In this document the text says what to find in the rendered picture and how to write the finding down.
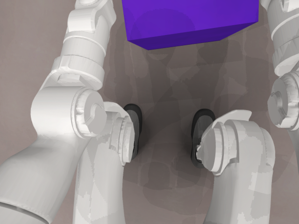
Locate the right robot forearm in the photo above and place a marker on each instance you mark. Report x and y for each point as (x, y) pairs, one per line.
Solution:
(283, 20)

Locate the carton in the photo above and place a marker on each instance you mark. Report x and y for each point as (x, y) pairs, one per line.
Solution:
(157, 24)

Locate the robot right shin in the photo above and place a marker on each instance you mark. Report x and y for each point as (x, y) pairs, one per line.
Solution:
(237, 115)

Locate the right robot upper arm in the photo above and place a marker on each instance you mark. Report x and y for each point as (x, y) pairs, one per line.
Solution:
(283, 106)

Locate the left robot forearm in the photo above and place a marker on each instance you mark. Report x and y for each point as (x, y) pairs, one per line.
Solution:
(84, 46)

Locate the robot right thigh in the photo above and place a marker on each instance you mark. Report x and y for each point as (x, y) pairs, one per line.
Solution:
(235, 150)

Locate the left robot upper arm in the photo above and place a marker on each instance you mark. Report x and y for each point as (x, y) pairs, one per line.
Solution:
(35, 181)

